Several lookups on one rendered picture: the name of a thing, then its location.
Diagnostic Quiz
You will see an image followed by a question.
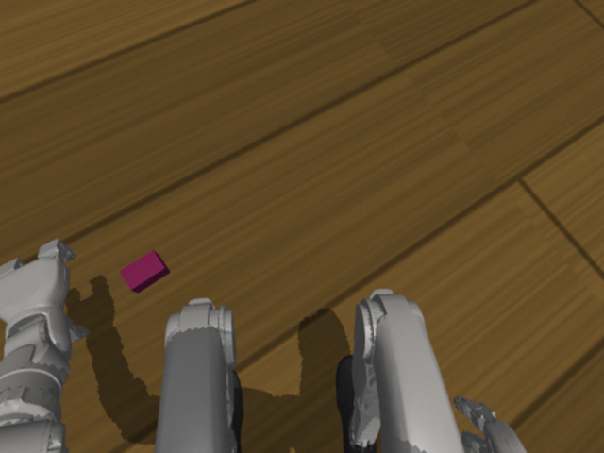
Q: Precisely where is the left robot hand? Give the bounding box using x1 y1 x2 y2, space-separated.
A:
0 238 90 343

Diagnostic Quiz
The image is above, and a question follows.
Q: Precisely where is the right robot hand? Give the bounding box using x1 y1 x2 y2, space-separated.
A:
454 396 528 453

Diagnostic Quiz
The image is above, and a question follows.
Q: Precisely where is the left robot arm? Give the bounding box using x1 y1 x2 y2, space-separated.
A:
0 307 72 453

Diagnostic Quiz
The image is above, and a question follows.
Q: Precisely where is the right robot foot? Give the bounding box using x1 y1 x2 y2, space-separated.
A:
336 355 377 453

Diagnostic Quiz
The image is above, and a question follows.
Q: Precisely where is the small box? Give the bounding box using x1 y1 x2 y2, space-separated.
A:
119 250 171 293

